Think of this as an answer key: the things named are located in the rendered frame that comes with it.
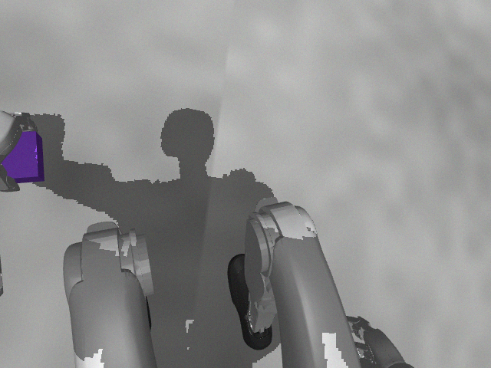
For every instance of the right robot hand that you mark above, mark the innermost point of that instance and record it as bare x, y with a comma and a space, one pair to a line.
378, 351

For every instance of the right robot foot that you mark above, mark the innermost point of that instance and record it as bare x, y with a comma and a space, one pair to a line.
240, 297

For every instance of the small box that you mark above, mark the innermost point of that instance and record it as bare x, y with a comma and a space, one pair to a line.
25, 162

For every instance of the left robot hand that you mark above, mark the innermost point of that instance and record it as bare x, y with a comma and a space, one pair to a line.
11, 127

